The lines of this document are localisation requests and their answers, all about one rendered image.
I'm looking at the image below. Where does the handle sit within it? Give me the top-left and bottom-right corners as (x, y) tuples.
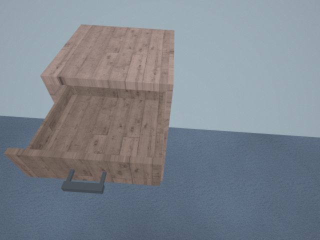
(61, 169), (107, 194)

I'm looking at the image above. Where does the drawer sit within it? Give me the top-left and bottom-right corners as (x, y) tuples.
(4, 85), (166, 186)

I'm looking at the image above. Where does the cabinet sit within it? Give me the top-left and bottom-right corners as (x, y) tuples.
(40, 24), (175, 181)

